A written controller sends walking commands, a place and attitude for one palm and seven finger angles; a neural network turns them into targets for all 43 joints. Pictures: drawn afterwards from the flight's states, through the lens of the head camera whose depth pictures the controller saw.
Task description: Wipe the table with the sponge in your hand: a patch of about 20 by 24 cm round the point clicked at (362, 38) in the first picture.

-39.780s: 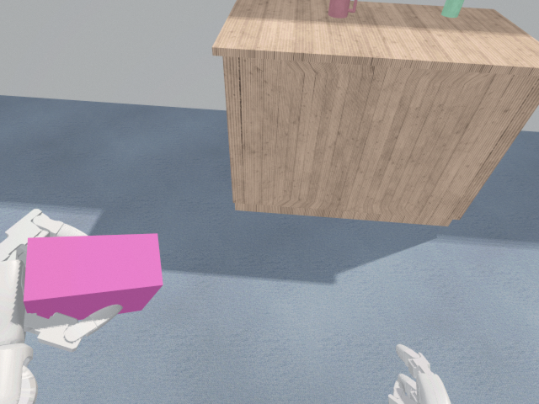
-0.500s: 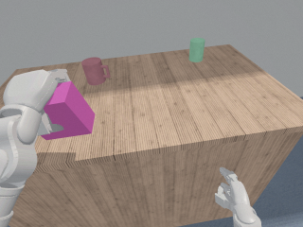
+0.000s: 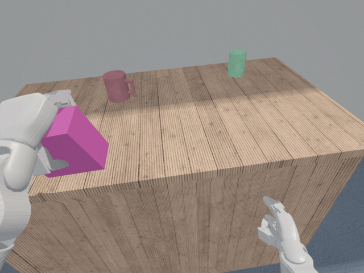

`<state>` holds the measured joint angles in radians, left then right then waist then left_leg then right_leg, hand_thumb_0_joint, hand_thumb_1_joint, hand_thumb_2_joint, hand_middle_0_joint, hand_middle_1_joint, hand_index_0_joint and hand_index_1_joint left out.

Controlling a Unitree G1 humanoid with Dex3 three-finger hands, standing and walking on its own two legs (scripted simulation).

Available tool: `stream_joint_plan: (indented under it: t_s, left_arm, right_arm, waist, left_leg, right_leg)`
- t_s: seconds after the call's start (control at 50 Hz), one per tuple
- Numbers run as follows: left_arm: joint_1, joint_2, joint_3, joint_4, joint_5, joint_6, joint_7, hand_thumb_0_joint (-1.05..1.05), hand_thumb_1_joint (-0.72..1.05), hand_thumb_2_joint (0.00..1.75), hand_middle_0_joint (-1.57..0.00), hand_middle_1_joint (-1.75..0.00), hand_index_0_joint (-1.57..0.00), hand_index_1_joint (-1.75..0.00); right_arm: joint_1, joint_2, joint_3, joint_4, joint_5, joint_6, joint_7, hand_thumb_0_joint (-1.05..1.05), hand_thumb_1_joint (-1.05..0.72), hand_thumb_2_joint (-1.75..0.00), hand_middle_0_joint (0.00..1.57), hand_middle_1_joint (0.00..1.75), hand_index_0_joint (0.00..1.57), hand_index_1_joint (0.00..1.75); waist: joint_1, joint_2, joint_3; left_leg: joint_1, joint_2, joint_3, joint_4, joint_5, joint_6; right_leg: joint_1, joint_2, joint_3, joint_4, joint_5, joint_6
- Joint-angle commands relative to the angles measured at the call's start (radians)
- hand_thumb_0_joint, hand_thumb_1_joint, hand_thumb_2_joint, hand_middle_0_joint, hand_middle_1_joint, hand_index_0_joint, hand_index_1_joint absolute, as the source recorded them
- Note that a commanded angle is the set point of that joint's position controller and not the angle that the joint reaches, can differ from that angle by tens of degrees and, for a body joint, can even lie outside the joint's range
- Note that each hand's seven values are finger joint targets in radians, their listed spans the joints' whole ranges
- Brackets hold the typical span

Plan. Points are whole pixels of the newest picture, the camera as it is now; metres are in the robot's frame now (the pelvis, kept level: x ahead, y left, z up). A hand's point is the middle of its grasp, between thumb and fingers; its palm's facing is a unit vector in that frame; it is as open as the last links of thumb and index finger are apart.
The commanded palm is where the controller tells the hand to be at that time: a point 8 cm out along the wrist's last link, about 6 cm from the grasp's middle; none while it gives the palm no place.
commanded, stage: bring the sponge back beside the body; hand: left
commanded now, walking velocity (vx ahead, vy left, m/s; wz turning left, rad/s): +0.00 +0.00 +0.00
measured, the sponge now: (67, 150) +0.22 +0.28 +0.21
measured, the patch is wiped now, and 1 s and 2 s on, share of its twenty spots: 0.95 0.95 0.95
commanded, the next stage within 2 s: bring the hand home and regain balance in 0.42 s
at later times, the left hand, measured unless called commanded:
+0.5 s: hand (29, 155) +0.16 +0.28 +0.26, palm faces +0.42 -0.11 -0.90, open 10.2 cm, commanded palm +0.09 +0.27 +0.32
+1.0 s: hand (60, 217) +0.12 +0.24 +0.16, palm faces +0.29 -0.84 -0.46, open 10.2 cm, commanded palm +0.05 +0.29 +0.19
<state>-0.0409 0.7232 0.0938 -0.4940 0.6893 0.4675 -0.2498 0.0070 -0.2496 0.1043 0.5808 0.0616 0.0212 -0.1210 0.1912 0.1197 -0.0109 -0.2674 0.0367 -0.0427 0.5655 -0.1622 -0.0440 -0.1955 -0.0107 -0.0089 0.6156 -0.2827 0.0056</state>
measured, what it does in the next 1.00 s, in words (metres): walks backwards: left foot, then right foot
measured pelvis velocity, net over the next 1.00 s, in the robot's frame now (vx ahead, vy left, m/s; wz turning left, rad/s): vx -0.10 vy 0.00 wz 0.02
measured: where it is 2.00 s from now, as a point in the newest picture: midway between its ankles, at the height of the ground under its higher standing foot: outside the picture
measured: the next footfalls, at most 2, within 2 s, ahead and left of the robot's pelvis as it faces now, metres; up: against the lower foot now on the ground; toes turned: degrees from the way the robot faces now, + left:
left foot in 0.70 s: -0.11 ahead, +0.11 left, +0.00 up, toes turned +1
right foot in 0.92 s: -0.08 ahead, -0.10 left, +0.00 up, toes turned +3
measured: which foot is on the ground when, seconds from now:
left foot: down 0.00-0.54, up 0.56-0.68, down 0.70-1.00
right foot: down 0.00-0.70, up 0.72-0.90, down 0.92-1.00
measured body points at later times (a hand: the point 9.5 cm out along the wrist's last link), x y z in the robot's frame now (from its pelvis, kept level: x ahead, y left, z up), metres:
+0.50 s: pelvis -0.05 +0.00 -0.02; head -0.12 -0.05 +0.42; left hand +0.13 +0.28 +0.30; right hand +0.24 -0.16 -0.03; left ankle +0.10 +0.15 -0.72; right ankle +0.04 -0.13 -0.72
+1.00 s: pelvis -0.10 +0.00 +0.00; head -0.07 +0.03 +0.45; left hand +0.10 +0.28 +0.19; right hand -0.08 -0.26 -0.11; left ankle -0.09 +0.10 -0.72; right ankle -0.10 -0.12 -0.73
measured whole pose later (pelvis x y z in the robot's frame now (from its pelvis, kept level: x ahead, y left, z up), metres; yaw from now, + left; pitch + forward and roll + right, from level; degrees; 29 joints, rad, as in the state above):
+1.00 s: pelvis -0.10 +0.00 +0.00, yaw +1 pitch +3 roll -5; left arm 0.59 0.42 0.40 -0.61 -0.03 -0.17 0.13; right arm 0.43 -0.24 0.02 0.73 0.01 -0.10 -0.04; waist -0.10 0.02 0.01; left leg -0.41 0.05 -0.04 0.73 -0.36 0.01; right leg -0.30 0.06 -0.07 0.53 -0.29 -0.01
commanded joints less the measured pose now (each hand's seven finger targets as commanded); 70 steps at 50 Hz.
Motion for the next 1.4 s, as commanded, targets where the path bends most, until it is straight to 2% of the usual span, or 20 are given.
stream_joint_plan:
  t_s: [0.0, 0.5, 0.52, 0.54, 0.56, 0.6, 0.64, 0.66, 0.68, 0.7, 0.74, 0.78, 0.86, 0.94, 0.96, 1.0, 1.04, 1.18, 1.28, 1.38]
  left_arm:
    - [-0.264, 0.258, 0.199, -0.213, 0.03, -0.013, 0.047, 0.0, 0.1, 1.3, -1.2, -1.6, -1.2, -1.6]
    - [-0.427, 0.288, 0.189, -0.11, 0.01, 0.056, 0.062, 0.0, 0.1, 1.3, -1.2, -1.6, -1.2, -1.6]
    - [-0.57, 0.021, 0.299, -0.025, -0.674, -0.198, 0.177, 0.0, 0.1, 1.3, -1.2, -1.6, -1.2, -1.6]
    - [-0.335, 0.069, 0.265, 0.214, -0.671, -0.277, 0.217, 0.0, 0.1, 1.3, -1.2, -1.6, -1.2, -1.6]
    - [-0.348, 0.055, 0.298, 0.156, -0.734, -0.318, 0.234, 0.0, 0.1, 1.3, -1.2, -1.6, -1.2, -1.6]
    - [-0.285, 0.037, 0.298, -0.059, -0.806, -0.392, 0.269, 0.0, 0.1, 1.3, -1.2, -1.6, -1.2, -1.6]
    - [-0.145, -0.038, 0.321, -0.164, -0.808, -0.457, 0.314, 0.0, 0.1, 1.3, -1.2, -1.6, -1.2, -1.6]
    - [-0.106, -0.053, 0.373, -0.224, -0.801, -0.496, 0.336, 0.0, 0.1, 1.3, -1.2, -1.6, -1.2, -1.6]
    - [-0.091, -0.055, 0.413, -0.283, -0.783, -0.541, 0.356, 0.0, 0.1, 1.3, -1.2, -1.6, -1.2, -1.6]
    - [0.004, -0.004, 0.479, -0.258, -0.761, -0.582, 0.371, 0.0, 0.1, 1.3, -1.2, -1.6, -1.2, -1.6]
    - [0.059, -0.067, 0.432, -0.327, -0.747, -0.62, 0.396, 0.0, 0.1, 1.3, -1.2, -1.6, -1.2, -1.6]
    - [0.244, -0.097, 0.445, -0.326, -0.729, -0.652, 0.422, 0.0, 0.1, 1.3, -1.2, -1.6, -1.2, -1.6]
    - [0.508, -0.137, 0.427, -0.383, -0.734, -0.699, 0.418, 0.0, 0.1, 1.3, -1.2, -1.6, -1.2, -1.6]
    - [0.565, -0.134, 0.447, -0.347, -0.736, -0.73, 0.403, 0.0, 0.1, 1.3, -1.2, -1.6, -1.2, -1.6]
    - [0.572, -0.14, 0.447, -0.365, -0.743, -0.72, 0.409, 0.0, 0.1, 1.3, -1.2, -1.6, -1.2, -1.6]
    - [0.61, -0.142, 0.443, -0.406, -0.747, -0.714, 0.418, 0.0, 0.1, 1.3, -1.2, -1.6, -1.2, -1.6]
    - [0.612, -0.153, 0.433, -0.41, -0.746, -0.705, 0.422, 0.0, 0.1, 1.3, -1.2, -1.6, -1.2, -1.6]
    - [0.416, -0.205, 0.347, -0.242, -0.749, -0.662, 0.407, 0.0, 0.1, 1.3, -1.2, -1.6, -1.2, -1.6]
    - [0.269, -0.225, 0.272, -0.211, -0.75, -0.635, 0.4, 0.0, 0.1, 1.3, -1.2, -1.6, -1.2, -1.6]
    - [0.236, -0.216, 0.266, -0.262, -0.741, -0.619, 0.408, 0.0, 0.1, 1.3, -1.2, -1.6, -1.2, -1.6]
  right_arm:
    - [-0.307, -0.074, -0.039, -0.219, -0.001, -0.069, -0.005, 0.0, -0.9, -0.9, 0.2, 0.3, 0.2, 0.3]
    - [-0.359, -0.092, -0.051, -0.202, 0.015, -0.018, -0.01, 0.0, -0.9, -0.9, 0.2, 0.3, 0.2, 0.3]
    - [0.0, -0.039, -0.019, -0.345, 0.054, -0.05, 0.009, 0.0, -0.9, -0.9, 0.2, 0.3, 0.2, 0.3]
    - [0.071, -0.004, 0.016, -0.17, 0.018, -0.057, 0.006, 0.0, -0.9, -0.9, 0.2, 0.3, 0.2, 0.3]
    - [0.117, -0.01, -0.004, -0.137, -0.001, -0.04, 0.004, 0.0, -0.9, -0.9, 0.2, 0.3, 0.2, 0.3]
    - [0.078, -0.016, 0.002, -0.182, -0.024, -0.065, -0.001, 0.0, -0.9, -0.9, 0.2, 0.3, 0.2, 0.3]
    - [0.125, -0.074, -0.022, -0.183, -0.035, -0.086, 0.002, 0.0, -0.9, -0.9, 0.2, 0.3, 0.2, 0.3]
    - [0.144, -0.117, -0.038, -0.194, -0.038, -0.103, 0.018, 0.0, -0.9, -0.9, 0.2, 0.3, 0.2, 0.3]
    - [0.15, -0.143, -0.075, -0.215, -0.035, -0.117, 0.038, 0.0, -0.9, -0.9, 0.2, 0.3, 0.2, 0.3]
    - [0.136, -0.165, -0.12, -0.24, -0.026, -0.125, 0.056, 0.0, -0.9, -0.9, 0.2, 0.3, 0.2, 0.3]
    - [0.109, -0.094, -0.116, -0.198, -0.038, -0.14, 0.079, 0.0, -0.9, -0.9, 0.2, 0.3, 0.2, 0.3]
    - [0.13, -0.071, -0.109, -0.126, -0.039, -0.165, 0.085, 0.0, -0.9, -0.9, 0.2, 0.3, 0.2, 0.3]
    - [0.119, -0.088, -0.091, -0.097, -0.055, -0.216, 0.08, 0.0, -0.9, -0.9, 0.2, 0.3, 0.2, 0.3]
    - [0.181, -0.139, -0.147, -0.096, -0.053, -0.224, 0.071, 0.0, -0.9, -0.9, 0.2, 0.3, 0.2, 0.3]
    - [0.184, -0.137, -0.162, -0.099, -0.044, -0.223, 0.066, 0.0, -0.9, -0.9, 0.2, 0.3, 0.2, 0.3]
    - [0.166, -0.11, -0.152, -0.113, -0.041, -0.218, 0.059, 0.0, -0.9, -0.9, 0.2, 0.3, 0.2, 0.3]
    - [0.137, -0.106, -0.139, -0.116, -0.042, -0.217, 0.054, 0.0, -0.9, -0.9, 0.2, 0.3, 0.2, 0.3]
    - [0.089, -0.103, -0.139, -0.131, -0.022, -0.184, 0.033, 0.0, -0.9, -0.9, 0.2, 0.3, 0.2, 0.3]
    - [0.069, -0.084, -0.13, -0.143, -0.023, -0.134, 0.029, 0.0, -0.9, -0.9, 0.2, 0.3, 0.2, 0.3]
    - [0.036, -0.092, -0.109, -0.197, -0.032, -0.093, 0.031, 0.0, -0.9, -0.9, 0.2, 0.3, 0.2, 0.3]
  waist:
    - [-0.006, 0.013, -0.153]
    - [-0.03, 0.009, -0.115]
    - [-0.185, -0.409, 0.065]
    - [-0.188, -0.673, 0.113]
    - [-0.209, -0.697, 0.087]
    - [-0.214, -0.231, 0.048]
    - [-0.232, 0.006, 0.008]
    - [-0.219, 0.191, -0.023]
    - [-0.219, 0.342, -0.002]
    - [-0.199, 0.235, -0.011]
    - [-0.205, 0.102, -0.008]
    - [-0.195, 0.066, -0.017]
    - [-0.204, 0.179, -0.131]
    - [-0.219, -0.019, -0.24]
    - [-0.213, -0.095, -0.292]
    - [-0.209, -0.009, -0.302]
    - [-0.188, 0.082, -0.209]
    - [-0.208, -0.137, -0.081]
    - [-0.23, -0.23, -0.073]
    - [-0.216, 0.021, -0.002]
  left_leg:
    - [0.096, -0.054, 0.03, -0.093, -0.109, 0.024]
    - [0.052, -0.055, 0.065, 0.034, -0.128, -0.003]
    - [0.053, -0.095, 0.05, 0.458, -0.449, 0.015]
    - [0.147, -0.128, 0.057, 0.87, -0.359, 0.019]
    - [0.161, -0.121, 0.053, 1.042, -0.246, 0.018]
    - [0.1, -0.045, 0.065, 0.698, -0.338, 0.037]
    - [0.05, -0.003, 0.045, 0.168, -0.386, 0.082]
    - [-0.048, 0.066, -0.079, -0.111, -0.458, 0.112]
    - [-0.184, 0.194, -0.317, -0.351, -0.522, 0.174]
    - [-0.289, 0.314, -0.473, -0.398, -0.469, 0.254]
    - [-0.253, 0.233, -0.505, -0.334, -0.462, 0.199]
    - [-0.18, 0.164, -0.345, -0.244, -0.383, 0.179]
    - [-0.063, 0.104, -0.216, -0.044, -0.01, 0.139]
    - [-0.047, 0.076, -0.12, 0.094, 0.232, 0.097]
    - [-0.016, 0.062, -0.088, 0.126, 0.232, 0.085]
    - [0.015, 0.061, -0.065, 0.086, 0.184, 0.084]
    - [-0.009, 0.102, -0.124, -0.022, 0.145, 0.11]
    - [-0.07, 0.038, -0.062, 0.04, -0.265, 0.093]
    - [0.045, -0.016, -0.011, 0.278, -0.238, 0.075]
    - [-0.083, 0.067, -0.157, -0.03, -0.426, 0.109]
  right_leg:
    - [-0.081, 0.03, 0.036, -0.158, -0.086, -0.046]
    - [-0.167, 0.022, 0.004, -0.002, -0.165, -0.045]
    - [-0.654, -0.118, 0.212, -0.372, -0.662, -0.049]
    - [-0.926, -0.216, 0.339, -0.499, -0.775, -0.101]
    - [-0.979, -0.231, 0.278, -0.473, -0.645, -0.106]
    - [-0.794, -0.214, 0.105, -0.301, -0.516, -0.084]
    - [-0.567, -0.148, 0.045, -0.073, -0.299, -0.069]
    - [-0.442, -0.046, -0.005, 0.164, -0.216, -0.053]
    - [-0.399, 0.063, -0.011, 0.482, -0.197, -0.022]
    - [-0.38, 0.046, 0.061, 0.71, -0.16, -0.009]
    - [-0.489, 0.046, 0.103, 0.776, -0.154, -0.006]
    - [-0.43, 0.02, 0.042, 0.507, -0.105, -0.006]
    - [-0.097, 0.043, -0.05, -0.115, 0.034, -0.014]
    - [0.094, -0.039, -0.019, -0.133, 0.449, -0.037]
    - [0.097, -0.071, 0.018, -0.074, 0.496, -0.06]
    - [0.029, -0.093, 0.029, -0.007, 0.458, -0.053]
    - [-0.05, -0.019, -0.018, -0.002, 0.238, -0.013]
    - [-0.144, -0.062, 0.078, -0.157, 0.083, -0.038]
    - [-0.355, -0.157, 0.176, -0.244, -0.086, -0.084]
    - [-0.367, -0.03, 0.048, -0.027, -0.151, -0.039]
